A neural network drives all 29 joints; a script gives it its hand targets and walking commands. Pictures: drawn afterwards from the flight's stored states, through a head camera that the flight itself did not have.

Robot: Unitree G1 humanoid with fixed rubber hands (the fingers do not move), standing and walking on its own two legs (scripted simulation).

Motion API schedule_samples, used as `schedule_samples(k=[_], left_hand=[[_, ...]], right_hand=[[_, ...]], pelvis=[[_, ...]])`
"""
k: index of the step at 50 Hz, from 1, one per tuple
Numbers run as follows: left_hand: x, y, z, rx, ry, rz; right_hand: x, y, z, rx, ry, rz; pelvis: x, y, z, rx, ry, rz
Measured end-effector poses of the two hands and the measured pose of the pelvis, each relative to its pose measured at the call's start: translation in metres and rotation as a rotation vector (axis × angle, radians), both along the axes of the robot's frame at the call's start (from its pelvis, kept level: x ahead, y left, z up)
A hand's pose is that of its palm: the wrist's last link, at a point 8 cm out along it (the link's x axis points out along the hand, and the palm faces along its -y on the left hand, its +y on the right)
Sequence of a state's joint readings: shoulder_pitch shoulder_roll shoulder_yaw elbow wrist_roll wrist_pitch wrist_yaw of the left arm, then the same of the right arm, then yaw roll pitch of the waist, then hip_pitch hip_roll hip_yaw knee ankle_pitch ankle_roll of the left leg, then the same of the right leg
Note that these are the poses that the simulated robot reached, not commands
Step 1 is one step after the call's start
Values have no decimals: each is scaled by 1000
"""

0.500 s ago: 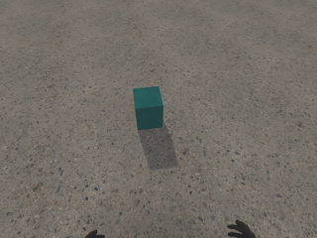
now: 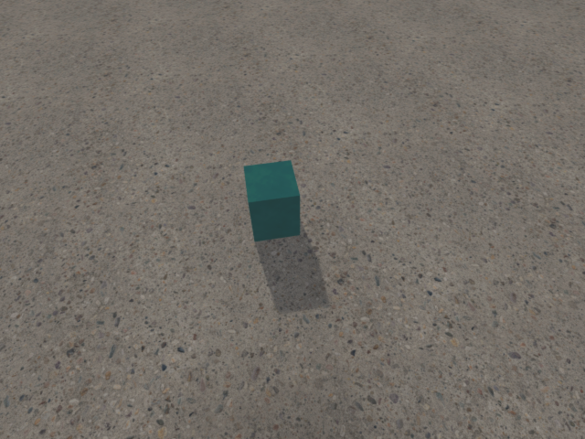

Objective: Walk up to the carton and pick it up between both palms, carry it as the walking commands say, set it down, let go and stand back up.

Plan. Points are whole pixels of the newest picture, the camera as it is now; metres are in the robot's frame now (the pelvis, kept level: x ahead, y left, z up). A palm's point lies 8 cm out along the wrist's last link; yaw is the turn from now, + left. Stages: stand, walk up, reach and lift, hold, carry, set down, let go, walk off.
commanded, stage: stand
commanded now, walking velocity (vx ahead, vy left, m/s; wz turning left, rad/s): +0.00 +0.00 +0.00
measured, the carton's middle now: (272, 201) +1.10 +0.10 -0.64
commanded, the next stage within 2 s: walk up in 1.78 s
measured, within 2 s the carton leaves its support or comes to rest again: neither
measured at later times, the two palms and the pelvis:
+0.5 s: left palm out of the picture -0.01 +0.20 -0.14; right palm out of the picture -0.01 -0.22 -0.14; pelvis +0.00 -0.01 +0.01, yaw +0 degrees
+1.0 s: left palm out of the picture -0.04 +0.19 -0.14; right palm out of the picture -0.02 -0.21 -0.14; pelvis +0.00 -0.01 +0.01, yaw +0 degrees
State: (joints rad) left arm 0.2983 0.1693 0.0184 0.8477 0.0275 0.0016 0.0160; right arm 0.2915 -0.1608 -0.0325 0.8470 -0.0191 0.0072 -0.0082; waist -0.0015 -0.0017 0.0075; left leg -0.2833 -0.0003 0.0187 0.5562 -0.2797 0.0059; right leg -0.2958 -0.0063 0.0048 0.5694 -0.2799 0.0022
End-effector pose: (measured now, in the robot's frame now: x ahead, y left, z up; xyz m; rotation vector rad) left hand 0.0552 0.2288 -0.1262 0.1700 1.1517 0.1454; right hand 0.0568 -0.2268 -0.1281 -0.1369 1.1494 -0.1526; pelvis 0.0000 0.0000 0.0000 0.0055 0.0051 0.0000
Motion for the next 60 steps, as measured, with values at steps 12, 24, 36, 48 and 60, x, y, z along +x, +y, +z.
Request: schedule_samples(k=[12,24,36,48,60], left_hand=[[-33,-18,-10,-30,107,31],[-59,-23,-11,-42,195,40],[-75,-26,-14,-50,246,58],[-94,-30,-13,-50,304,75],[-91,-47,-15,-79,304,63]], right_hand=[[-32,-3,-4,-1,107,-41],[-68,8,-9,31,211,-72],[-85,16,-11,46,266,-71],[-83,13,-12,41,266,-69],[-90,16,-12,57,291,-68]], pelvis=[[1,-6,4,-3,-16,1],[-3,-5,8,-1,-26,5],[-6,-7,8,-2,-32,4],[-5,-8,9,0,-31,2],[-5,-13,9,-1,-29,3]])
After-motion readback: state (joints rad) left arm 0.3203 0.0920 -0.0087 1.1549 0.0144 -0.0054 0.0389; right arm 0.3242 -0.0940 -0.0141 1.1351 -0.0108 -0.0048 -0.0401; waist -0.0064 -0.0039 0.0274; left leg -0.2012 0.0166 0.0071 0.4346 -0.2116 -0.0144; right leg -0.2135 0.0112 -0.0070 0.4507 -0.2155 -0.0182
